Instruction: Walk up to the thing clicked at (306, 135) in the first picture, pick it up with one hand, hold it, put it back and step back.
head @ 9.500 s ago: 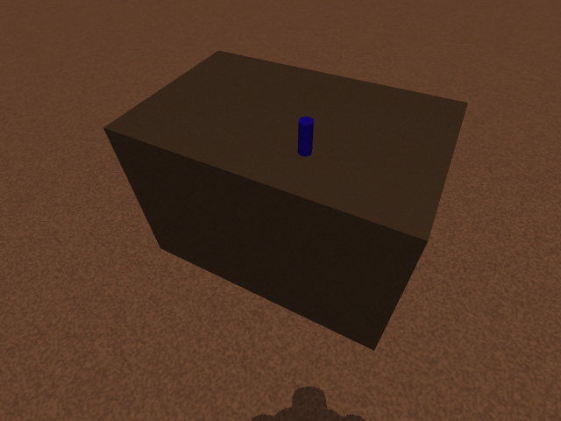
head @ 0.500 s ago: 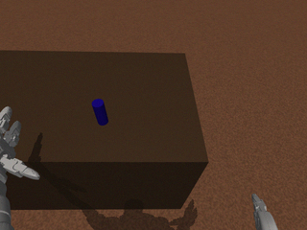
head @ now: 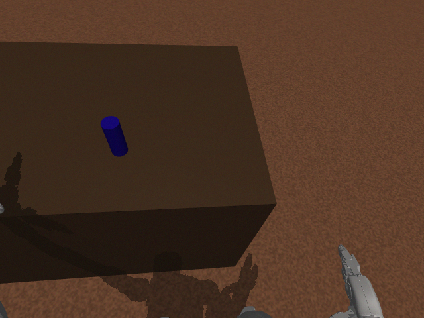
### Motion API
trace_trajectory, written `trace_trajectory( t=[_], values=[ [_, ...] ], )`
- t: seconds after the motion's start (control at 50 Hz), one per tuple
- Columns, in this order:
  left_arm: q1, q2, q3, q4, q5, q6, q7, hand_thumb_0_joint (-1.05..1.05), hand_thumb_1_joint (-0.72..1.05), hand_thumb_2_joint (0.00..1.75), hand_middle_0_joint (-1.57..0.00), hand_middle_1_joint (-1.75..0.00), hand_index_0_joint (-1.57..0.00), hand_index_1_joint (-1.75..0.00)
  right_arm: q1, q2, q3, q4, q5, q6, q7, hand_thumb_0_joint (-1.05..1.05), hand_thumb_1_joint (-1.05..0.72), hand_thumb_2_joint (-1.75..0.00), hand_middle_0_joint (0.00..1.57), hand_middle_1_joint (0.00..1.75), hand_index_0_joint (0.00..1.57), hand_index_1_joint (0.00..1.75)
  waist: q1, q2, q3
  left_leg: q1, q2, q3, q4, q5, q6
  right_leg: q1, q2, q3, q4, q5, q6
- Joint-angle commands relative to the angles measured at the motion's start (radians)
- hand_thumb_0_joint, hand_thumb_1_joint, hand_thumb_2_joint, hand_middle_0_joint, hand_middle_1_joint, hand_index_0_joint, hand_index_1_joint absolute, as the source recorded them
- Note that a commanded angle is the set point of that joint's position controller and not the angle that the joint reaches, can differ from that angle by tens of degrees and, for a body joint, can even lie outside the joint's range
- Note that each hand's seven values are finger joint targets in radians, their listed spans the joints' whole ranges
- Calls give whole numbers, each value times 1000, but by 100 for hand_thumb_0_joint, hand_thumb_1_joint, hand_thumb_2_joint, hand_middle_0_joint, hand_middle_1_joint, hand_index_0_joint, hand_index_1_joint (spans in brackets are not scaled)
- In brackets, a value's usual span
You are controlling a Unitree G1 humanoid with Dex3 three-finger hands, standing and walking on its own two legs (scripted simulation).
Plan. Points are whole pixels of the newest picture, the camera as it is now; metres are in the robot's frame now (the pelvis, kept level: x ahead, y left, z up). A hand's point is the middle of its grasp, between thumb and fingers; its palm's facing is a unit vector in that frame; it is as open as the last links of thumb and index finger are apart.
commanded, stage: go down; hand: left
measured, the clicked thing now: (115, 137) +0.54 +0.21 -0.03
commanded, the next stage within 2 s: approach in 1.60 s
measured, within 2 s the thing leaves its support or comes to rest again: neither
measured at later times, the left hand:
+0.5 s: hand out of the picture +0.42 +0.38 +0.10, palm faces +0.18 -0.98 +0.02, open 17.5 cm
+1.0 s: hand out of the picture +0.44 +0.39 +0.10, palm faces +0.17 -0.98 +0.03, open 17.5 cm
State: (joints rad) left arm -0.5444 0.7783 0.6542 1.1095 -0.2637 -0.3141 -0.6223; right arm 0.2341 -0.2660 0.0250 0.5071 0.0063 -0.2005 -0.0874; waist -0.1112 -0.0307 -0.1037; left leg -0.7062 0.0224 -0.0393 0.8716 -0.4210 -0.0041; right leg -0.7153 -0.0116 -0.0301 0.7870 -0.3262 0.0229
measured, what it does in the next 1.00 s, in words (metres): stands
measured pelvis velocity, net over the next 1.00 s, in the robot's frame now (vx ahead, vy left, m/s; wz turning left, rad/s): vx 0.01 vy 0.01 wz -0.02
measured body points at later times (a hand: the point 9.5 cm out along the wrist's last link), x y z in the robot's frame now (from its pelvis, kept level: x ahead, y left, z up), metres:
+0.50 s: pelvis +0.00 +0.00 -0.02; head +0.10 +0.04 +0.42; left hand +0.40 +0.43 +0.10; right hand +0.16 -0.26 -0.05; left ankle +0.00 +0.12 -0.70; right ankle +0.03 -0.14 -0.70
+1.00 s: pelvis +0.01 +0.01 -0.03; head +0.11 +0.06 +0.41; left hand +0.42 +0.45 +0.10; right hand +0.16 -0.25 -0.05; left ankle +0.00 +0.12 -0.70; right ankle +0.03 -0.14 -0.70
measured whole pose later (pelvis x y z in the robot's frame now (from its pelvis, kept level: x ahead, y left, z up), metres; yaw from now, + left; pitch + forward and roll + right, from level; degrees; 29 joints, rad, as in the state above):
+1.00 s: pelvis +0.01 +0.01 -0.03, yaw -1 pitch +20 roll -4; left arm -0.73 0.96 0.70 1.20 -0.17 -0.22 -0.62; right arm 0.32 -0.28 0.05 0.29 -0.01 -0.20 -0.07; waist -0.17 -0.02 -0.15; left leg -0.90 0.03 -0.05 1.05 -0.51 0.01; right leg -0.89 0.00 -0.04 0.93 -0.39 0.03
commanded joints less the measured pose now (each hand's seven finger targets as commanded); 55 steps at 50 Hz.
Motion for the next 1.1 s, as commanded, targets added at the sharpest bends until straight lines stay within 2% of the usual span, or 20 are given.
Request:
trace_trajectory(
  t=[0.0, 0.06, 0.1, 0.18, 0.2, 0.22, 0.32, 0.38, 0.44, 0.46, 0.52, 0.62, 0.68, 0.72, 0.76, 0.8, 0.88, 0.9, 0.98, 1.08],
  values=[
    [-335, 413, 59, -191, -13, -54, 8, 0, -56, 7, -5, -5, -5, -5, -15, -175, -73, -177, -2, -62, -12, 0, 57, -4, 5, 5, 5, 5, 22, 208, -371, 207, -8, -10, -83, 308, 0, 110, 19, -11, -34, 166, -46],
    [-356, 447, 61, -187, 6, -45, 16, 0, -55, 7, -5, -4, -5, -5, 19, -164, -62, -183, -3, -61, -12, 0, 57, -4, 5, 5, 5, 5, 17, 252, -377, 195, -7, -8, -70, 286, -4, 88, 19, -9, -22, 151, -48],
    [-363, 460, 70, -185, 9, -37, 19, 0, -54, 7, -5, -4, -5, -5, 14, -191, -82, -226, -4, -63, -15, 0, 57, -4, 5, 5, 5, 5, 9, 233, -420, 205, -7, -8, -52, 327, -1, 97, 18, -9, -12, 185, -48],
    [-399, 479, 71, -176, 20, -24, 22, 0, -54, 7, -5, -4, -5, -5, 32, -178, -70, -226, -6, -64, -15, 0, 57, -4, 5, 5, 5, 5, 3, 253, -424, 204, -3, -9, -21, 382, -1, 73, 20, -10, 8, 209, -48],
    [-401, 482, 71, -175, 22, -22, 19, 0, -52, 8, -5, -4, -4, -5, 4, -173, -62, -238, -4, -64, -18, 0, 57, -4, 5, 5, 5, 5, 10, 266, -409, 188, -5, -6, -22, 363, -2, 68, 20, -10, 11, 197, -48],
    [-398, 484, 71, -168, 26, -15, 25, 0, -52, 7, -5, -4, -5, -4, 8, -204, -89, -260, -6, -67, -19, 0, 57, -5, 5, 5, 5, 5, 1, 247, -421, 182, -4, -9, -23, 348, -1, 67, 20, -9, 16, 189, -50],
    [-397, 497, 82, -126, 30, 3, 26, 0, -54, 6, -5, -4, -5, -4, 68, -187, -73, -290, -2, -66, -15, 0, 56, -5, 5, 5, 5, 5, -7, 226, -401, 154, 0, -13, -8, 345, -1, 47, 27, -18, 31, 180, -48],
    [-398, 506, 76, -135, 37, 8, 22, 0, -54, 7, -5, -4, -5, -4, 86, -186, -76, -310, 0, -62, -14, 0, 57, -4, 5, 5, 5, 5, -13, 213, -397, 121, -10, -2, -4, 278, 7, 54, 24, -10, 32, 156, -45],
    [-422, 520, 83, -159, 38, 12, 17, 0, -55, 6, -5, -4, -5, -4, 101, -192, -82, -331, -1, -63, -14, 0, 56, -5, 5, 5, 5, 5, -16, 222, -448, 147, -14, 2, 25, 359, 10, 67, 18, -4, 44, 229, -41],
    [-427, 524, 77, -165, 41, 14, 12, 0, -55, 6, -5, -4, -5, -4, 91, -172, -60, -326, 0, -63, -12, 0, 57, -5, 5, 5, 5, 5, -7, 250, -444, 160, -11, 0, 27, 382, 6, 52, 20, -7, 49, 230, -42],
    [-448, 530, 79, -157, 41, 14, 6, 0, -54, 6, -5, -3, -5, -4, 70, -167, -54, -310, -4, -64, -10, 0, 56, -5, 5, 5, 5, 5, -3, 283, -454, 192, 1, -17, 37, 449, -6, 8, 25, -18, 64, 225, -47],
    [-461, 570, 92, -146, 61, 25, 18, 0, -49, 7, -4, -3, -4, -4, 77, -217, -101, -342, -8, -60, -17, 0, 57, -5, 5, 5, 5, 5, -17, 284, -444, 171, -1, -12, 36, 398, -8, 20, 25, -15, 65, 207, -50],
    [-466, 557, 92, -146, 54, 25, 11, 0, -50, 6, -4, -3, -4, -4, 100, -176, -61, -333, -7, -57, -9, 0, 56, -5, 5, 5, 5, 5, -11, 291, -456, 189, 6, -21, 41, 447, -9, 2, 29, -22, 73, 212, -51],
    [-455, 572, 94, -132, 63, 31, 13, 0, -51, 6, -5, -3, -4, -4, 112, -201, -89, -347, -8, -54, -11, 0, 56, -5, 5, 5, 5, 5, -23, 272, -453, 177, 4, -20, 48, 460, -7, 7, 30, -21, 72, 231, -48],
    [-438, 548, 76, -106, 65, 37, 10, 0, -51, 5, -5, -3, -4, -4, 118, -172, -57, -344, -5, -55, -5, 0, 56, -5, 5, 5, 5, 5, -21, 260, -430, 141, -4, -10, 50, 426, -1, 27, 28, -16, 74, 235, -46],
    [-463, 569, 84, -131, 63, 35, 9, 0, -52, 4, -5, -2, -5, -3, 95, -190, -79, -354, -4, -54, -7, 0, 56, -5, 5, 5, 5, 5, -21, 264, -447, 141, -4, -11, 52, 426, 1, 22, 26, -13, 78, 233, -47],
    [-503, 573, 74, -135, 69, 31, 9, 0, -52, 5, -5, -3, -4, -3, 73, -191, -70, -378, -8, -58, -4, 0, 56, -5, 5, 5, 5, 5, -21, 291, -461, 172, 4, -21, 49, 432, -8, -7, 29, -20, 83, 208, -50],
    [-517, 601, 91, -154, 66, 26, 7, 0, -53, 4, -5, -3, -5, -3, 71, -198, -74, -371, -7, -57, -7, 0, 55, -5, 5, 5, 5, 5, -20, 324, -477, 188, 7, -24, 54, 455, -13, -18, 30, -21, 86, 209, -50],
    [-522, 580, 79, -117, 72, 34, 7, 0, -52, 4, -5, -3, -5, -4, 87, -219, -95, -379, -12, -54, -12, 0, 55, -5, 5, 5, 5, 5, -39, 295, -473, 207, 12, -32, 58, 484, -14, -30, 33, -26, 86, 222, -50],
    [-507, 584, 70, -90, 78, 44, 11, 0, -53, 4, -5, -3, -5, -4, 124, -194, -71, -356, -12, -46, -1, 0, 55, -5, 5, 5, 5, 5, -36, 306, -452, 184, 13, -33, 59, 481, -15, -48, 36, -31, 88, 207, -50]
  ],
)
